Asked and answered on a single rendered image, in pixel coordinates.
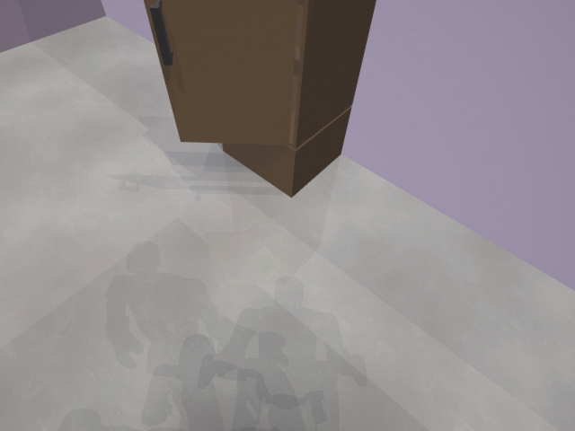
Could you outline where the cupboard door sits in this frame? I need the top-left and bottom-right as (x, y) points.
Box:
(144, 0), (298, 145)

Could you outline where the handle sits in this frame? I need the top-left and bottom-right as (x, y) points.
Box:
(150, 0), (173, 66)

